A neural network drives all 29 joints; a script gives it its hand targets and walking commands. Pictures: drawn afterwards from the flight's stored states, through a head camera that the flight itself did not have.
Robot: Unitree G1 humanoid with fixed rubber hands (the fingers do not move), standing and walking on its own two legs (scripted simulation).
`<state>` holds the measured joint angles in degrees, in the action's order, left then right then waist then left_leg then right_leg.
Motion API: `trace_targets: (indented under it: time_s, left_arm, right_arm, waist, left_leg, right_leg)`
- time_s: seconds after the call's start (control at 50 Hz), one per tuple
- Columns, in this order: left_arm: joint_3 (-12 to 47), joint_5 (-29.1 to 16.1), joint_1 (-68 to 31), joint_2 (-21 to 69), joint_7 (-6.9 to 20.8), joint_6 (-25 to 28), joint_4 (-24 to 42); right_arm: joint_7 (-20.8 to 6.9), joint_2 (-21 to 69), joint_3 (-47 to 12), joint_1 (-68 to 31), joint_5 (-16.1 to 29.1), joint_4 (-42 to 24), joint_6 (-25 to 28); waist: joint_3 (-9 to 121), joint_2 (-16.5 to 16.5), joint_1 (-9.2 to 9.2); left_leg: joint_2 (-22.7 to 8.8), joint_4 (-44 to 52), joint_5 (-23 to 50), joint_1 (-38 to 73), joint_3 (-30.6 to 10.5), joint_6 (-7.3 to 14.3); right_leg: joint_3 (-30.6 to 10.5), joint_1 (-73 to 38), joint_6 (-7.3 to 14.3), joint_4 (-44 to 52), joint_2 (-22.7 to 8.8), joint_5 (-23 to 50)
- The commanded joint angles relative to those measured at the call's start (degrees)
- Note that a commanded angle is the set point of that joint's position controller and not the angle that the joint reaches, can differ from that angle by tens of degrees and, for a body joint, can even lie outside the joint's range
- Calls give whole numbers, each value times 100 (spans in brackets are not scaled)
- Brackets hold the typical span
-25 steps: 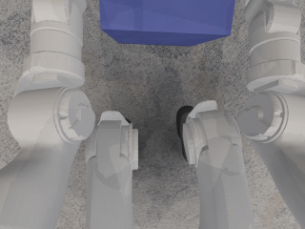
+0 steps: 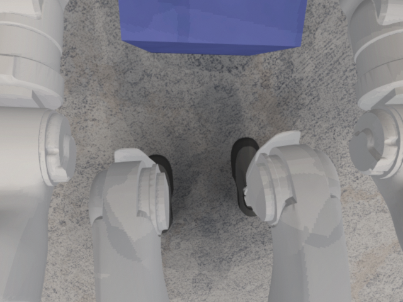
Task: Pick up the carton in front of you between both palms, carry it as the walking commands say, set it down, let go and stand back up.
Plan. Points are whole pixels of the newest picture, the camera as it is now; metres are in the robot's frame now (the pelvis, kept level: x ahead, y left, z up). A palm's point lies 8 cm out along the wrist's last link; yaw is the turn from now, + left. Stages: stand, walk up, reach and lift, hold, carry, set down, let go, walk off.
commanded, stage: set down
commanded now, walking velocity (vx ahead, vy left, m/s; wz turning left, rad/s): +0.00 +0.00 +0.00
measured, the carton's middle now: out of the picture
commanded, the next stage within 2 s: let go in 0.98 s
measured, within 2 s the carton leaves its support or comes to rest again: neither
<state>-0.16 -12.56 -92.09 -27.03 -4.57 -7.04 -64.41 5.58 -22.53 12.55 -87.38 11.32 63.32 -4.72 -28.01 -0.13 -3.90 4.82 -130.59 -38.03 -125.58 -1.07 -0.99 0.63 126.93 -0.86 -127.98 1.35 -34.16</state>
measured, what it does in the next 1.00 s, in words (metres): rises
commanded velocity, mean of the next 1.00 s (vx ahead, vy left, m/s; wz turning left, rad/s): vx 0.00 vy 0.00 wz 0.00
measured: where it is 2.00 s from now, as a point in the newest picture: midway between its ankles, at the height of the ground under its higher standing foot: (204, 197)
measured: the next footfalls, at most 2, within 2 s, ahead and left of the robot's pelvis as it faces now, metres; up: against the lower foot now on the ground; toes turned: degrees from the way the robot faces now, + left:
none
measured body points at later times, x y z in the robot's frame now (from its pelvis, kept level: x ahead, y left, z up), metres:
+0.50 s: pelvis +0.00 +0.00 +0.11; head +0.36 -0.01 +0.39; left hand +0.61 +0.16 +0.00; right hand +0.57 -0.23 +0.00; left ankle +0.09 +0.11 -0.33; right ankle +0.11 -0.12 -0.33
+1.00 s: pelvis +0.03 +0.00 +0.26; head +0.36 -0.01 +0.56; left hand +0.61 +0.16 +0.15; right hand +0.56 -0.24 +0.15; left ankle +0.09 +0.11 -0.33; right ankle +0.11 -0.12 -0.33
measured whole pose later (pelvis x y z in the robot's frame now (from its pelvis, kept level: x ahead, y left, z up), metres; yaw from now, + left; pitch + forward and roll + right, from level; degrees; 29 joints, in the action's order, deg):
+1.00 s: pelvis +0.03 +0.00 +0.26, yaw +0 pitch +48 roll +0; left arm -15.0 1.5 -76.8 -20.6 0.5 -12.5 -55.9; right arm 2.2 -14.7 21.3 -69.7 0.8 48.0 -11.9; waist 1.2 -1.0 -4.1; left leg 3.5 -72.0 -22.5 -97.2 -2.9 -0.7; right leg -1.8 98.4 -0.6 -70.2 2.4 -19.5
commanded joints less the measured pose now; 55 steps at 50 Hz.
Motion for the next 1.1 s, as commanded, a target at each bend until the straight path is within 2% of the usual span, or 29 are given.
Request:
trace_targets:
  time_s: [0.0,0.1,0.22,0.34,0.46,0.56,0.78,0.96,1.08]
  left_arm:
    - [-51,-39,-1842,-511,1,12,640]
    - [-397,241,-1787,-695,-103,-229,921]
    - [-788,634,-1316,-380,7,-332,516]
    - [-981,895,-1122,-216,99,-325,695]
    - [-971,905,-1075,-251,106,-479,1276]
    - [-1012,907,-854,-260,145,-634,1632]
    - [-1311,1145,-240,-123,375,-567,1538]
    - [-1565,1468,66,81,531,-420,1407]
    - [-1812,1973,1087,458,407,-396,1723]
  right_arm:
    - [50,-692,-111,-1533,159,-761,-20]
    - [207,-654,-7,-1528,10,-1306,-312]
    - [147,-276,351,-1065,-448,-1081,-453]
    - [22,-187,621,-773,-726,-1257,-455]
    - [-8,-330,638,-624,-665,-1759,-597]
    - [-71,-353,610,-383,-597,-2100,-749]
    - [-239,-79,755,198,-810,-2149,-726]
    - [-353,128,948,544,-1112,-2110,-595]
    - [-589,218,972,1442,-1566,-2302,-520]
  waist:
    - [8327,-447,-295]
    - [9129,-232,-153]
    - [8083,-171,-140]
    - [8290,-345,-197]
    - [9270,-537,-226]
    - [9790,-537,-211]
    - [9281,-383,-166]
    - [8858,-388,-142]
    - [9170,-356,-56]
  left_leg:
    - [-167,1236,2232,3274,248,-23]
    - [-57,1743,1976,3353,403,78]
    - [-34,2414,1636,2788,340,99]
    - [0,2972,1922,3248,320,32]
    - [53,3532,2475,4222,331,-24]
    - [97,4043,2906,4803,302,-29]
    - [67,5398,3155,5154,222,-53]
    - [3,6531,3292,5905,168,-66]
    - [-19,7188,3970,6912,120,-105]
  right_leg:
    - [188,-4326,-41,958,59,2779]
    - [298,-4892,-43,1429,166,2649]
    - [279,-4087,-93,2089,183,2213]
    - [332,-3927,-129,2702,224,2303]
    - [395,-4407,-125,3292,285,2717]
    - [377,-4942,-120,3809,324,3096]
    - [215,-5858,-150,5126,292,3523]
    - [157,-6519,-171,6282,255,3592]
    - [160,-7228,-125,6882,257,4000]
